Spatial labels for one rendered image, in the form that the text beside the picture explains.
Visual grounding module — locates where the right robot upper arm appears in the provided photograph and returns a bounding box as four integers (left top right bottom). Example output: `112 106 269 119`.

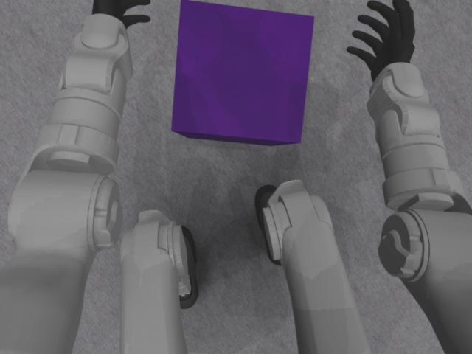
378 209 472 354

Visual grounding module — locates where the left robot hand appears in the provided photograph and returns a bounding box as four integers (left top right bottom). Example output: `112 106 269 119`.
92 0 150 29

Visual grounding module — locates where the robot right forearm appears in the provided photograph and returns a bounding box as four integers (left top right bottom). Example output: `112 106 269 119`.
367 62 472 215

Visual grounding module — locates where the right robot foot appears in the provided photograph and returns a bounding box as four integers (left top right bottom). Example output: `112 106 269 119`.
255 185 282 266

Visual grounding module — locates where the right robot hand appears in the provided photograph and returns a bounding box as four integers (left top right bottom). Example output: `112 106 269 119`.
347 0 415 82

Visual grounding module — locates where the left robot shin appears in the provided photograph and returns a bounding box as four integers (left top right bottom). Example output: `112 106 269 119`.
120 210 191 296

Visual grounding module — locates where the carton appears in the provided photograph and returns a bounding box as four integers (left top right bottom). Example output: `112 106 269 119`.
171 0 314 146

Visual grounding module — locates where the left robot upper arm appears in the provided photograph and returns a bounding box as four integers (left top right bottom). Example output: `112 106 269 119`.
0 170 123 354

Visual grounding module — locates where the robot left forearm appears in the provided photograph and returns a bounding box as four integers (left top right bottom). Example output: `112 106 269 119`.
7 13 133 245

